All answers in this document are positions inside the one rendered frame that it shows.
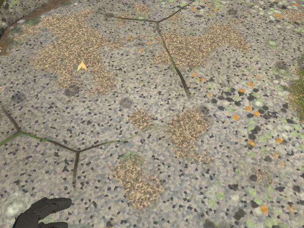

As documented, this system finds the robot left hand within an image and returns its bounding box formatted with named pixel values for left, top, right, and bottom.
left=12, top=197, right=72, bottom=228

